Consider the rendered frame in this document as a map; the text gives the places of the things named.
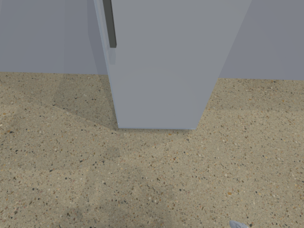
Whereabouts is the handle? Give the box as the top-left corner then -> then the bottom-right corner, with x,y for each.
103,0 -> 117,48

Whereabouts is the fridge door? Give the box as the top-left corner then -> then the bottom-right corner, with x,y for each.
96,0 -> 252,128

